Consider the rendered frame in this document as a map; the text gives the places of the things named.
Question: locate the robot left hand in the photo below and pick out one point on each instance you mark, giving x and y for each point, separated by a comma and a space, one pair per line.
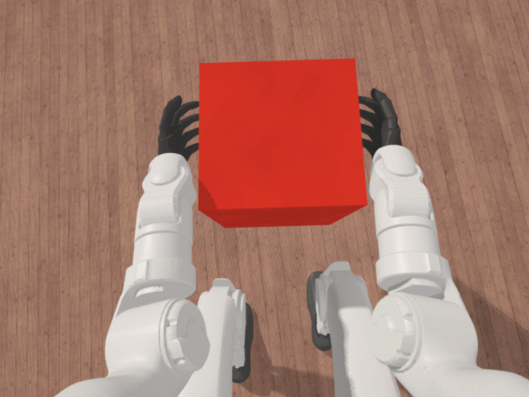
171, 139

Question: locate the robot right thigh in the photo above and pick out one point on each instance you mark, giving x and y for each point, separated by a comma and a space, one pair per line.
342, 304

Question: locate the right robot upper arm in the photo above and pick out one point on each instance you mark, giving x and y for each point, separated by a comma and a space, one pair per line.
431, 347

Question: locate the robot right forearm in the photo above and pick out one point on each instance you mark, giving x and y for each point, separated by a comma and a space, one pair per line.
409, 254

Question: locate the carton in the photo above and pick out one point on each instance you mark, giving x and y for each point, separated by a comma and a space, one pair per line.
280, 143

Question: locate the right robot shin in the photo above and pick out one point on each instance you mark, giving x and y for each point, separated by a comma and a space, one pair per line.
337, 265

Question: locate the robot right hand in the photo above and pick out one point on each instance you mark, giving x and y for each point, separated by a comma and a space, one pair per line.
385, 130

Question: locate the left robot upper arm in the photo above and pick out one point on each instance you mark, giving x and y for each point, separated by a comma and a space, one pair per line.
151, 351

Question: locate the robot left forearm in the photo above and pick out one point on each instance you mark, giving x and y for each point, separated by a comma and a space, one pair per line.
162, 262

